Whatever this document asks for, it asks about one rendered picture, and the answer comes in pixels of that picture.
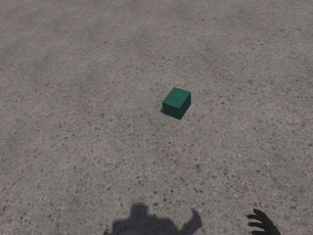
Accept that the carton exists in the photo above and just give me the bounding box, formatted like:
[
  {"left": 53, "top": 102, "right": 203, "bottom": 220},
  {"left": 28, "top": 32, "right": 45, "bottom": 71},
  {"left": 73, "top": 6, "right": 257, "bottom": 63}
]
[{"left": 161, "top": 87, "right": 192, "bottom": 119}]

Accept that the robot right hand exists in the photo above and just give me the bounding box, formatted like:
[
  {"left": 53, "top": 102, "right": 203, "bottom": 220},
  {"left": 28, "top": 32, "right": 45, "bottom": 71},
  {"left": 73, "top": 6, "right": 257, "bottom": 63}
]
[{"left": 246, "top": 209, "right": 281, "bottom": 235}]

